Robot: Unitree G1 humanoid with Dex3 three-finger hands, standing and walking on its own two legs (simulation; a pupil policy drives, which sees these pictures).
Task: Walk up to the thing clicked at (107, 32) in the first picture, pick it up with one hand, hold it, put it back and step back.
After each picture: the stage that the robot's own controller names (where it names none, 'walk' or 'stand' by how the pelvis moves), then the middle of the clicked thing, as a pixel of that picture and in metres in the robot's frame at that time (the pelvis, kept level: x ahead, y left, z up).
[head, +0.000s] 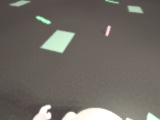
stand; (107, 30) +2.24 -0.46 -0.66
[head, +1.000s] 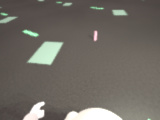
walk; (95, 35) +2.14 -0.01 -0.62
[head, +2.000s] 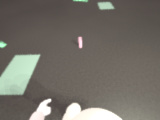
walk; (80, 42) +1.51 +0.28 -0.65
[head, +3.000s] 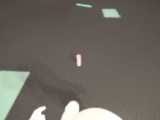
walk; (78, 60) +1.01 +0.24 -0.65
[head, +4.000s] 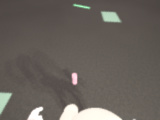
walk; (74, 79) +0.60 +0.19 -0.63
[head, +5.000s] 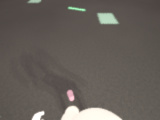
stand; (70, 95) +0.36 +0.22 -0.63
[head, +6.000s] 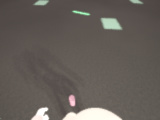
stand; (72, 100) +0.33 +0.17 -0.65
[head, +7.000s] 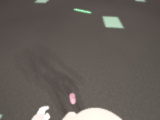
stand; (72, 98) +0.34 +0.17 -0.66
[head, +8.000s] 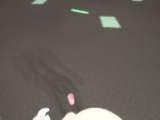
stand; (71, 99) +0.34 +0.19 -0.66
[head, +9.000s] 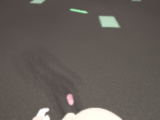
stand; (70, 99) +0.32 +0.20 -0.66
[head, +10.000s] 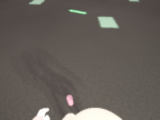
go down; (70, 100) +0.32 +0.20 -0.66
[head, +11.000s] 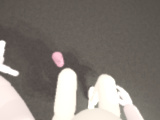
go down; (59, 60) +0.40 +0.25 -0.27
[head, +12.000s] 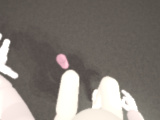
approach; (63, 62) +0.39 +0.25 -0.27
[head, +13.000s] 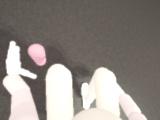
close in; (39, 57) +0.37 +0.29 -0.16
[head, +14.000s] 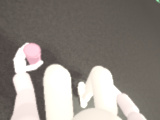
close; (33, 57) +0.38 +0.30 -0.15
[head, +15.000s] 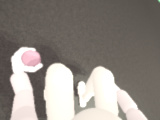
lift; (33, 59) +0.34 +0.30 -0.15
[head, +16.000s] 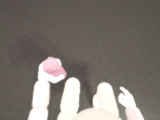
lift; (57, 71) +0.31 +0.21 +0.01
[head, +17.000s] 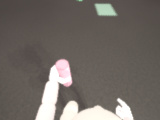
hold; (65, 75) +0.31 +0.17 +0.01
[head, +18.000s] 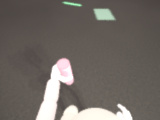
hold; (66, 73) +0.32 +0.16 +0.02
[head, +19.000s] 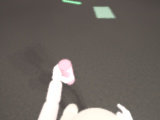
crouch; (67, 73) +0.32 +0.15 +0.02
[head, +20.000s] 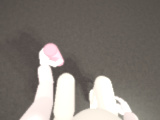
crouch; (55, 57) +0.41 +0.22 -0.07
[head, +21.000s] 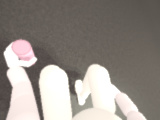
lower; (26, 55) +0.39 +0.30 -0.16
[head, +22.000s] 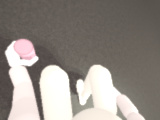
lower; (28, 54) +0.39 +0.30 -0.16
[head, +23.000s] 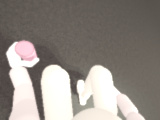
lower; (29, 55) +0.37 +0.31 -0.16
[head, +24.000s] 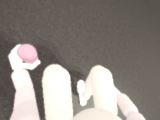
lower; (30, 57) +0.36 +0.30 -0.16
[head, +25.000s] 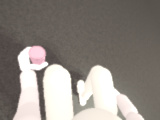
open; (38, 59) +0.36 +0.26 -0.16
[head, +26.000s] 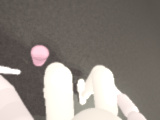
stand; (39, 58) +0.35 +0.26 -0.16
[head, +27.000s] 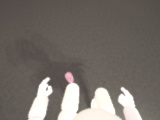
walk; (69, 78) +0.36 +0.20 -0.45
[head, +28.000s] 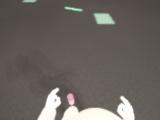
stand; (70, 99) +0.33 +0.18 -0.60
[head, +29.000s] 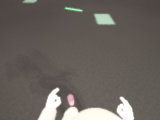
stand; (71, 100) +0.32 +0.18 -0.60
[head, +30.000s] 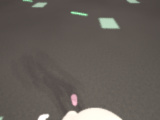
stand; (74, 100) +0.34 +0.16 -0.65
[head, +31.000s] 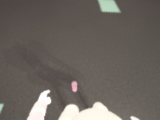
walk; (74, 86) +0.40 +0.13 -0.62
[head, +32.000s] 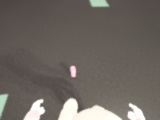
walk; (73, 72) +0.60 +0.21 -0.63
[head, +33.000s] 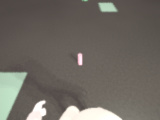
stand; (80, 59) +0.94 +0.20 -0.63
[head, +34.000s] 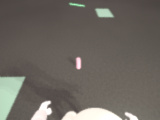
stand; (78, 63) +0.93 +0.19 -0.65
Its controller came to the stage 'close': yes
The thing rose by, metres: 0.67
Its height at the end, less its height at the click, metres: +0.00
